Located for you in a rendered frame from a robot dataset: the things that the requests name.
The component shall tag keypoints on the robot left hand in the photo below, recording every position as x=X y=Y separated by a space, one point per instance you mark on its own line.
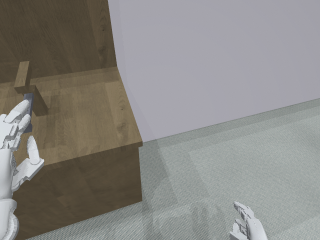
x=12 y=127

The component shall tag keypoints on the counter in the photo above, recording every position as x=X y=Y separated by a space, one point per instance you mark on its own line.
x=63 y=52

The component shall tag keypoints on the tap lever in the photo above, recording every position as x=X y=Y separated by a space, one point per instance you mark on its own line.
x=30 y=98

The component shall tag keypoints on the robot right hand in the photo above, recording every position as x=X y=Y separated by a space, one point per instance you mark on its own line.
x=252 y=230

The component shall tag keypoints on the left robot forearm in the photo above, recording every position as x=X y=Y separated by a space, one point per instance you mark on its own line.
x=9 y=223

